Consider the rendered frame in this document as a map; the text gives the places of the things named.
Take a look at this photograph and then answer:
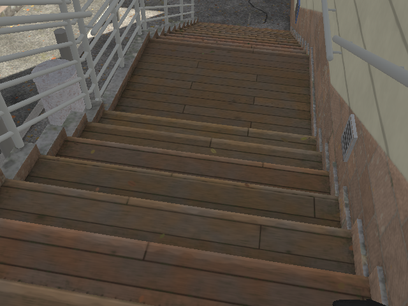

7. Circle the stairs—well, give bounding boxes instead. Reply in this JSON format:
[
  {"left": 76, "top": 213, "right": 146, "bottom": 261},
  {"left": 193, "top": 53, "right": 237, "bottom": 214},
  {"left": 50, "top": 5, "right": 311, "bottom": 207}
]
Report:
[
  {"left": 156, "top": 22, "right": 306, "bottom": 54},
  {"left": 0, "top": 110, "right": 371, "bottom": 306}
]

